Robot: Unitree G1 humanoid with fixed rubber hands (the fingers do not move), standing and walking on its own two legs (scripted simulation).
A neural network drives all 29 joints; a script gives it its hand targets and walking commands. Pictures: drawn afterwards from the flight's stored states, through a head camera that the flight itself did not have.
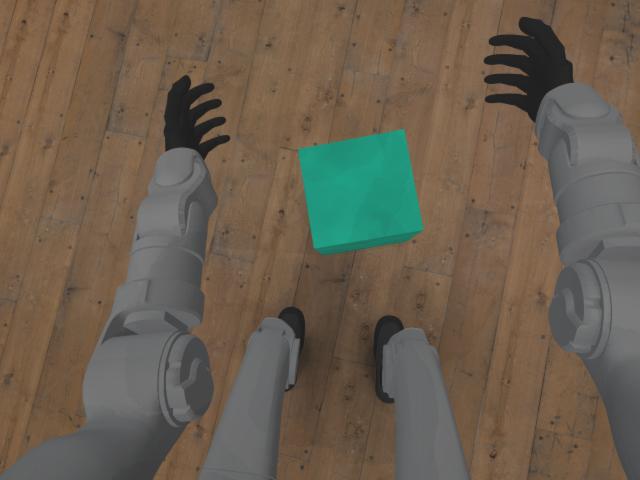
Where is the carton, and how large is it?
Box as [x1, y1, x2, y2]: [298, 129, 422, 254]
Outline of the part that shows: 403,129 298,149 314,248 322,254 405,241 422,230 421,219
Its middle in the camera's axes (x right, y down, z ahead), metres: +0.09 -0.09 +0.86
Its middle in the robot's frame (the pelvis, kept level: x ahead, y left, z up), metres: +0.50 +0.00 -0.52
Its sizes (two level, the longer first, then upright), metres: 0.210 0.200 0.250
